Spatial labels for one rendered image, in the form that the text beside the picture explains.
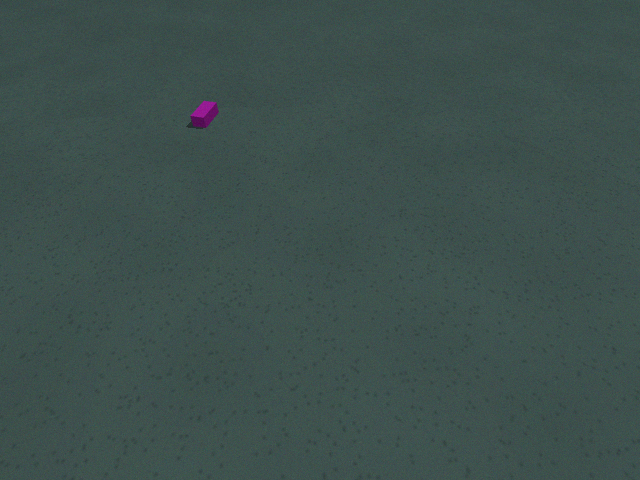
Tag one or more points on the carton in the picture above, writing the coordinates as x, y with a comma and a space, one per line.
204, 114

